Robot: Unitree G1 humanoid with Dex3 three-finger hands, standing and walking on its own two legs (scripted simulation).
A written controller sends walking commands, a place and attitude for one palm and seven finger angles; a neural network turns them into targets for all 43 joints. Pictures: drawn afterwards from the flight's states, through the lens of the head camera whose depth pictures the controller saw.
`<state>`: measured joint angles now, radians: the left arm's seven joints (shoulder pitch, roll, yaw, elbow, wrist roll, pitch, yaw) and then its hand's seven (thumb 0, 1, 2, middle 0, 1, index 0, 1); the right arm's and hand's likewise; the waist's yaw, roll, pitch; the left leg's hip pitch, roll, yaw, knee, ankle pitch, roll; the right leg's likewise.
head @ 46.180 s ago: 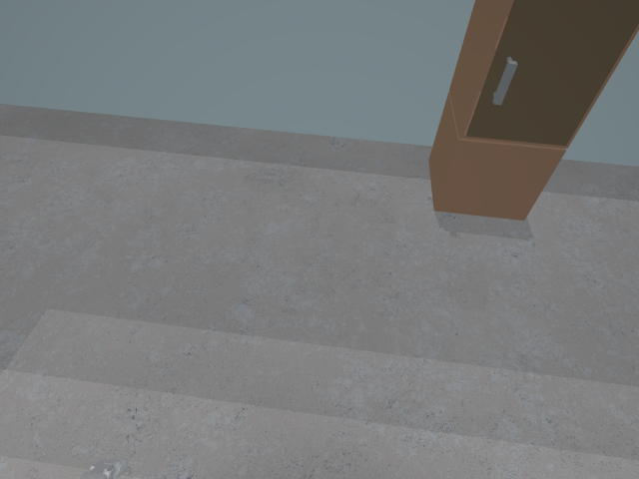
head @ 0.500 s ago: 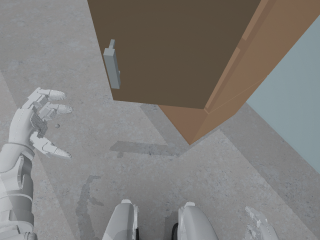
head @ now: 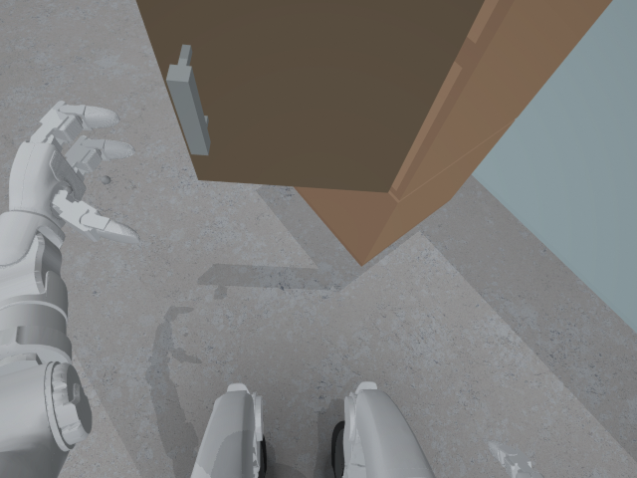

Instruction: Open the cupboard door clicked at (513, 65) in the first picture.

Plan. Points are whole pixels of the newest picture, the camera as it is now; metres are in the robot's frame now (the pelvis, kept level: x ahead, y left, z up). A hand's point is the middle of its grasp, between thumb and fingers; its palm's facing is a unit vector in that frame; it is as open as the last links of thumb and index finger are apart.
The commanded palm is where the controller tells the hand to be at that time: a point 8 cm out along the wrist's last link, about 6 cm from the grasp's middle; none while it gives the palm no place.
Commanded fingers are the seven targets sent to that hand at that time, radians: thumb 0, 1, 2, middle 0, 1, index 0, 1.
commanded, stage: move the hooked fingers beside the handle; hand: left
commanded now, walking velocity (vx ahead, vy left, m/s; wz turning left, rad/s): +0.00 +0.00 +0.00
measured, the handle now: (193, 103) +0.58 +0.17 +0.02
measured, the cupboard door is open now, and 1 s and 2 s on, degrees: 51 51 51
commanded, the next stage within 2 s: slide the fingers in behind the handle in 1.26 s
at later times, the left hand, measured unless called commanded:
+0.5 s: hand (132, 125) +0.53 +0.23 +0.03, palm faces -0.04 -1.00 -0.02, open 14.0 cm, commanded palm +0.52 +0.26 +0.03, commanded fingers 0.00 -0.50 0.30 -0.30 -1.20 -0.30 -1.20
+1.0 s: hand (122, 131) +0.52 +0.24 +0.03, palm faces -0.05 -1.00 -0.02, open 14.0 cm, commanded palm +0.51 +0.26 +0.03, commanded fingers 0.00 -0.50 0.30 -0.30 -1.20 -0.30 -1.20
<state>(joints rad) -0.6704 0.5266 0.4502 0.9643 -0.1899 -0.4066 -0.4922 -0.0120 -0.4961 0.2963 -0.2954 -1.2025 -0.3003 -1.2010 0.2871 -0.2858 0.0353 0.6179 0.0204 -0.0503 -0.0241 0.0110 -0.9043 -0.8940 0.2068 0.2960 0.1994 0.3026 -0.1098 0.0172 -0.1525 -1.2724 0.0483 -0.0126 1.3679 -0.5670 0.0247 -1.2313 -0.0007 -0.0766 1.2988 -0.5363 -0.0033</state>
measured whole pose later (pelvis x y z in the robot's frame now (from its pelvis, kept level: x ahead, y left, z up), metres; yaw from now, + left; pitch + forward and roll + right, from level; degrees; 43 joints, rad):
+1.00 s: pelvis +0.01 +0.01 +0.00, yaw -1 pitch +31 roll -6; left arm -0.89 0.63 0.45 1.11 -0.10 -0.37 -0.42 -0.01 -0.50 0.30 -0.29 -1.20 -0.30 -1.20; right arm 0.31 -0.27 0.06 0.60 -0.01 0.07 0.01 0.01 -0.90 -0.89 0.21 0.30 0.20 0.30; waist -0.18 0.03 -0.15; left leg -1.35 0.06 -0.03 1.39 -0.58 0.03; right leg -1.29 0.01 -0.09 1.28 -0.53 0.01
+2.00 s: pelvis +0.00 +0.01 -0.01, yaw -1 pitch +31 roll -5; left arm -0.90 0.54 0.42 1.09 -0.09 -0.41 -0.32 -0.01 -0.50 0.30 -0.30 -1.20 -0.30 -1.20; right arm 0.32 -0.26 0.05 0.61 -0.02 0.07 0.02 0.01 -0.91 -0.89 0.21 0.30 0.20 0.30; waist -0.19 0.03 -0.15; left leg -1.37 0.06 -0.02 1.41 -0.58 0.03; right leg -1.32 0.01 -0.08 1.31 -0.53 0.00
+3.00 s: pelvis +0.00 +0.00 -0.01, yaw -1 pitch +30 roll -4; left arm -0.90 0.43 0.35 1.11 -0.06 -0.48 -0.19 -0.01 -0.50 0.30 -0.30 -1.20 -0.30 -1.20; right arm 0.32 -0.25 0.04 0.62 -0.03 0.08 0.03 0.01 -0.91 -0.89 0.21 0.30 0.20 0.30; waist -0.19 0.04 -0.15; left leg -1.34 0.05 -0.01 1.39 -0.57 0.02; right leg -1.31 0.01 -0.07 1.32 -0.54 -0.01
